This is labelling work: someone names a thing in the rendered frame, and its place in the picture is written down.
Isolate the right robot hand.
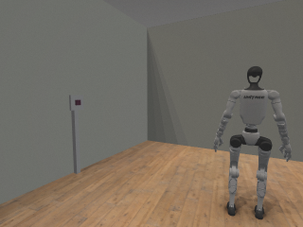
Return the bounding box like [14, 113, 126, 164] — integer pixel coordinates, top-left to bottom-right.
[278, 143, 292, 162]

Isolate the button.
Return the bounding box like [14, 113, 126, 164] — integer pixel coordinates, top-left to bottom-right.
[75, 99, 81, 106]

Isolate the right robot forearm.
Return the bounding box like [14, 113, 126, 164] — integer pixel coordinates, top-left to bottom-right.
[276, 114, 290, 144]

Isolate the right robot upper arm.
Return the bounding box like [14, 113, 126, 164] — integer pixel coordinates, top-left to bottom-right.
[267, 90, 285, 122]

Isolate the right robot foot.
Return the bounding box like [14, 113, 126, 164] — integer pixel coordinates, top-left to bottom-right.
[255, 205, 264, 219]

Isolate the left robot hand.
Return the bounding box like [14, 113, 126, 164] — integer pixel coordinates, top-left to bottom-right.
[213, 135, 223, 152]

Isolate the robot left shin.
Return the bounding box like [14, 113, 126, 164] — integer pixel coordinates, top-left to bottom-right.
[228, 167, 238, 208]

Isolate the panel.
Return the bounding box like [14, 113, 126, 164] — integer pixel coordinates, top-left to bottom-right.
[69, 95, 84, 174]

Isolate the left robot upper arm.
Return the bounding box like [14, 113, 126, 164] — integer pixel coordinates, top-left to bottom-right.
[223, 90, 241, 119]

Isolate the left robot forearm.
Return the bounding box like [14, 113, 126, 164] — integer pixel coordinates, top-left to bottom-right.
[216, 111, 229, 137]

